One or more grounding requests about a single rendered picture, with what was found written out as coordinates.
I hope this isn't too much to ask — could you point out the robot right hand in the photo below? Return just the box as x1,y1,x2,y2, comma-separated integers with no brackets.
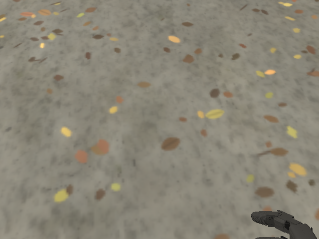
251,210,317,239

